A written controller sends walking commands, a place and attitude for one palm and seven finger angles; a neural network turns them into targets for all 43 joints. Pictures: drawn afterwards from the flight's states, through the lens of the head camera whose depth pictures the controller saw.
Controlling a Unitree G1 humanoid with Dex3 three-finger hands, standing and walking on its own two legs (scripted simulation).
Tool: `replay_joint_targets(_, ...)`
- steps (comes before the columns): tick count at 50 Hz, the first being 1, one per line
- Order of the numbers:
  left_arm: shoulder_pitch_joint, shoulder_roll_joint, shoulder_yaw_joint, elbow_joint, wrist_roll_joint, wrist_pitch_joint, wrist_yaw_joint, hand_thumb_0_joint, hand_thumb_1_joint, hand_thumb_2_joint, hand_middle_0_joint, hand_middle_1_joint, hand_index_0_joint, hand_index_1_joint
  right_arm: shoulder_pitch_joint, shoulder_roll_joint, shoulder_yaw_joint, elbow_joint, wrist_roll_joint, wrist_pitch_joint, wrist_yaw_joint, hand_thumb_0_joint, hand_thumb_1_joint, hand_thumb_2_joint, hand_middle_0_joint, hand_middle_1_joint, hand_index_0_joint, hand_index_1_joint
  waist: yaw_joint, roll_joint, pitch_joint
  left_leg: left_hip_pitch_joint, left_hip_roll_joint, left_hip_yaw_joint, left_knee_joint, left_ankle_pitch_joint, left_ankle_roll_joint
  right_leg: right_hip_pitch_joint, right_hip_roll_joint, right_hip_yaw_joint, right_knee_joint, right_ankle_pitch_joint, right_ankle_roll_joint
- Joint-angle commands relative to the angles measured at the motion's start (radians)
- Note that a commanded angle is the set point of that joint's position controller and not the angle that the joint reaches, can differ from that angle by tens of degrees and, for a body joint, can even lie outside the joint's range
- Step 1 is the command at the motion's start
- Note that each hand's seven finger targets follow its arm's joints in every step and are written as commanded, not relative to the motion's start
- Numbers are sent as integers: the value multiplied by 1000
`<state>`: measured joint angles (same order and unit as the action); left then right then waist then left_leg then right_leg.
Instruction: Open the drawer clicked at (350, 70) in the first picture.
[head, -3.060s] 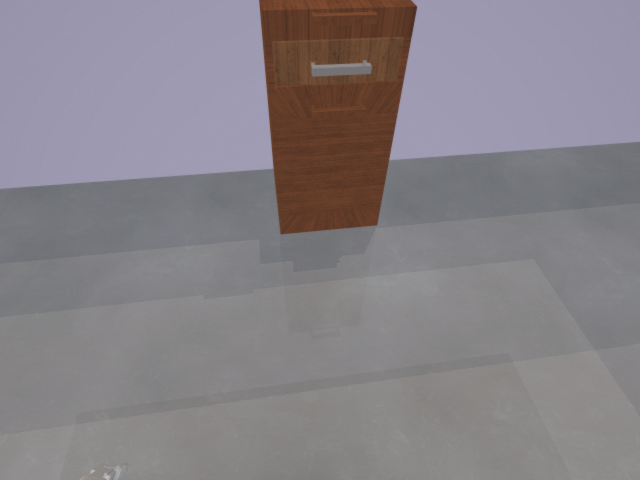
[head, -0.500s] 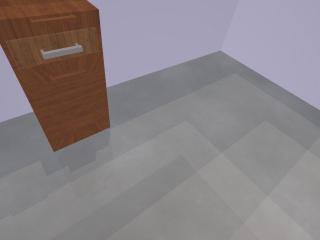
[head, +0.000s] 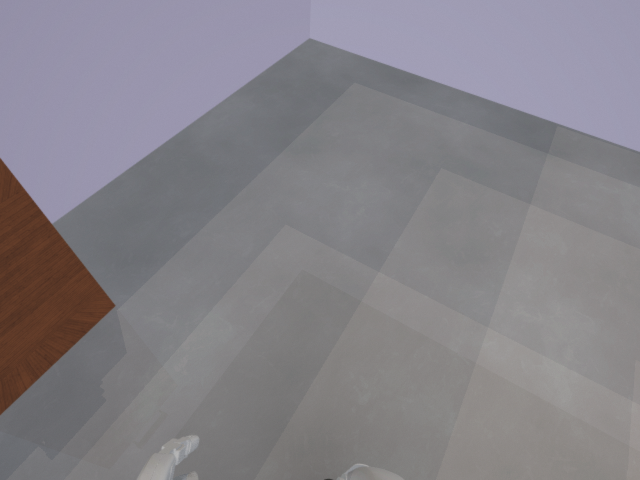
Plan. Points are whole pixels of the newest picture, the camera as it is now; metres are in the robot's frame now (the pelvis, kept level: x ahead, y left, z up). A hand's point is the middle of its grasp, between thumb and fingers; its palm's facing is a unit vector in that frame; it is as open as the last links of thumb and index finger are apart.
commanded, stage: walk to a spot facing it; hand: left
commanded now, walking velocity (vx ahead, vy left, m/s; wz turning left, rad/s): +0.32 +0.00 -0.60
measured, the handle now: out of the picture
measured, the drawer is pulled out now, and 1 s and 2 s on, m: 0.00 0.00 0.00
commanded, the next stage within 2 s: none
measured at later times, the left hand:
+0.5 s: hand (136, 431) +0.20 +0.27 -0.16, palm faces -0.13 -0.97 -0.22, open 7.4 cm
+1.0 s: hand (265, 264) +0.48 +0.11 -0.12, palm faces -0.58 -0.75 -0.31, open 7.4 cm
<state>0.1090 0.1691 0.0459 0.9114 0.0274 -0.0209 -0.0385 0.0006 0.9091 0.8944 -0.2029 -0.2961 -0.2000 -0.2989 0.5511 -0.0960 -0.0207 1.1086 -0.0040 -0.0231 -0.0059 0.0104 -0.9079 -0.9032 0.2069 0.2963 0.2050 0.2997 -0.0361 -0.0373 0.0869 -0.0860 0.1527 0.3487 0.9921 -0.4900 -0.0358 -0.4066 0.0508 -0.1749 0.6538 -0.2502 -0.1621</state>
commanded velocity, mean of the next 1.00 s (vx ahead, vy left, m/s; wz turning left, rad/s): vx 0.09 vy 0.00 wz -0.60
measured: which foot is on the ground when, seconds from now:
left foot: up 0.00-0.44, down 0.46-0.92, up 0.94-1.00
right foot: down 0.00-0.46, up 0.48-0.90, down 0.92-1.00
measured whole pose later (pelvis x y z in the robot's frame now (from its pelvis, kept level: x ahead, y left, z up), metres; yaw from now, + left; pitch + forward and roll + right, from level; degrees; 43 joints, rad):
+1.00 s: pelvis +0.24 +0.02 +0.01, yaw -37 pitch +0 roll +0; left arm 0.10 0.22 0.06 0.86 0.02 0.01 0.00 0.00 0.91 0.89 -0.20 -0.30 -0.20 -0.30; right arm 0.29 -0.27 -0.08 0.97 -0.01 0.06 -0.01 0.01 -0.91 -0.90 0.20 0.30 0.20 0.30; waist -0.05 0.06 0.09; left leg -0.40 0.18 0.16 1.06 -0.53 -0.08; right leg -0.36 -0.03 -0.08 0.67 -0.32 -0.04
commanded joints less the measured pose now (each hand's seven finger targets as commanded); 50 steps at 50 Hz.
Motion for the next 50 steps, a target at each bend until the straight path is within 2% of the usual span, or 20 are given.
replay_joint_targets(1, 258, 248, 77, 11, -31, -14, 46, 0, 900, 900, -200, -300, -200, -300, -211, -159, -48, -216, -5, -44, -10, 0, -900, -900, 200, 300, 200, 300, 115, 75, -125, -618, 13, -327, 487, 103, -10, 467, -393, 604, -337, 333, -30)
replay_joint_targets(3, 164, 181, 54, 1, -24, -33, 50, 0, 900, 900, -200, -300, -200, -300, -200, -151, -48, -183, -14, -21, -11, 0, -900, -900, 200, 300, 200, 300, 36, 71, -40, -500, 47, -343, 370, 167, -20, 192, -327, 496, -387, 305, 32)
replay_joint_targets(6, 146, 163, 55, 0, -5, -48, 46, 0, 900, 900, -200, -300, -200, -300, -169, -130, -51, -184, -22, 2, -8, 0, -900, -900, 200, 300, 200, 300, -13, 11, -21, -435, 31, -321, 222, 180, -37, 45, -247, 373, -396, 290, -39)
replay_joint_targets(16, 290, 193, 59, 11, -4, -43, 45, 0, 900, 900, -200, -300, -200, -300, -522, -153, -36, -324, -17, -24, 14, 0, -900, -900, 200, 300, 200, 300, 100, -106, -95, -494, -63, -292, -216, 236, -48, 316, -190, 454, -263, 515, -9)
replay_joint_targets(19, 286, 214, 67, -1, -5, -29, 48, 0, 900, 900, -200, -300, -200, -300, -536, -170, -37, -334, -9, -30, 6, 0, -900, -900, 200, 300, 200, 300, 98, -114, -110, -364, -107, -272, -368, 211, -36, 324, -194, 492, -190, 606, 6)
replay_joint_targets(20, 264, 218, 68, -4, -9, -25, 52, 0, 900, 900, -200, -300, -200, -300, -482, -189, -41, -319, -8, -31, -2, 0, -900, -900, 200, 300, 200, 300, 64, -102, -131, -254, -115, -271, -459, 261, -31, 291, -181, 487, -127, 630, 27)
replay_joint_targets(21, 241, 211, 67, -12, -15, -23, 53, 0, 900, 900, -200, -300, -200, -300, -375, -226, -50, -286, -11, -33, -14, 0, -900, -900, 200, 300, 200, 300, 10, -77, -177, -30, -92, -279, -569, 379, -13, 177, -141, 459, -13, 584, 68)
replay_joint_targets(22, 250, 168, 63, -24, -28, -21, 49, 0, 900, 900, -200, -300, -200, -300, -252, -322, -72, -257, -20, -37, -21, 0, -900, -900, 200, 300, 200, 300, -33, 116, -275, 233, 117, -462, -580, 581, 39, -10, -34, 364, 184, 253, 126)
replay_joint_targets(23, 282, 126, 52, -34, -37, -26, 39, 0, 900, 900, -200, -300, -200, -300, -158, -396, -81, -237, -22, -35, -18, 0, -900, -900, 200, 300, 200, 300, -43, 337, -352, 373, 410, -701, -557, 893, 164, -198, 22, 219, 500, -385, 181)
replay_joint_targets(24, 284, 164, 58, -22, -23, -18, 45, 0, 900, 900, -200, -300, -200, -300, -182, -359, -65, -246, -15, -21, -16, 0, -900, -900, 200, 300, 200, 300, -33, 210, -290, 233, 423, -655, -578, 872, 214, -188, -42, 242, 631, -393, 188)
replay_joint_targets(27, 218, 151, 67, -26, -5, 18, 21, 0, 900, 900, -200, -300, -200, -300, -387, -246, -34, -285, -15, -20, -19, 0, -900, -900, 200, 300, 200, 300, 39, 218, -54, -102, 284, -445, -681, 578, 149, -191, -121, 194, 660, -244, 218)
replay_joint_targets(31, 229, 96, 62, -36, -9, 60, 7, 0, 900, 900, -200, -300, -200, -300, -377, -237, -42, -261, -17, -16, -23, 0, -900, -900, 200, 300, 200, 300, 63, 252, -71, -154, 203, -238, -680, 578, 126, -114, -131, 133, 543, -144, 229)
replay_joint_targets(39, 57, 72, 56, -99, -4, 67, 4, 0, 900, 900, -200, -300, -200, -300, -295, -276, -78, -228, -25, 1, -13, 0, -900, -900, 200, 300, 200, 300, 8, 228, -80, -59, 240, -151, -647, 565, 140, -73, -132, 70, 203, -95, 234)
replay_joint_targets(43, 62, 96, 55, -109, -2, 47, 10, 0, 900, 900, -200, -300, -200, -300, -281, -301, -91, -220, -27, 12, -6, 0, -900, -900, 200, 300, 200, 300, 23, 217, -111, -49, 250, -117, -500, 604, 95, 69, -97, 47, -14, -62, 200)
replay_joint_targets(44, 116, 126, 60, -93, -1, 37, 15, 0, 900, 900, -200, -300, -200, -300, -270, -297, -89, -223, -24, 15, -3, 0, -900, -900, 200, 300, 200, 300, 56, 147, -150, -104, 222, -80, -362, 594, 49, 212, -86, 46, -131, 41, 182)
replay_joint_targets(45, 200, 230, 77, -73, 7, 20, 26, 0, 900, 900, -200, -300, -200, -300, -246, -259, -78, -243, -13, 21, 7, 0, -900, -900, 200, 300, 200, 300, 98, -83, -216, -309, 145, -34, -123, 369, -14, 434, -247, 259, -229, 253, 118)
replay_joint_targets(46, 267, 352, 101, -55, -3, 15, 40, 0, 900, 900, -200, -300, -200, -300, -292, -187, -54, -294, -13, 25, 9, 0, -900, -900, 200, 300, 200, 300, 126, -306, -241, -537, -7, -110, 146, -150, -63, 482, -482, 600, -259, 675, 0)
replay_joint_targets(47, 275, 353, 101, -52, -16, 21, 55, 0, 900, 900, -200, -300, -200, -300, -313, -223, -57, -305, -7, 38, -10, 0, -900, -900, 200, 300, 200, 300, 130, -208, -257, -532, 8, -274, 237, -168, -52, 431, -510, 565, -253, 740, -66)
replay_joint_targets(48, 212, 307, 92, -60, -17, 27, 61, 0, 900, 900, -200, -300, -200, -300, -318, -211, -57, -290, -7, 44, -14, 0, -900, -900, 200, 300, 200, 300, 100, -124, -206, -555, 25, -307, 245, -91, -47, 410, -438, 468, -250, 644, -49)
replay_joint_targets(50, 90, 254, 76, -88, -17, 30, 63, 0, 900, 900, -200, -300, -200, -300, -325, -233, -57, -270, -14, 47, -14, 0, -900, -900, 200, 300, 200, 300, 61, -152, -169, -532, 27, -315, 228, 23, -63, 328, -347, 406, -257, 546, -7)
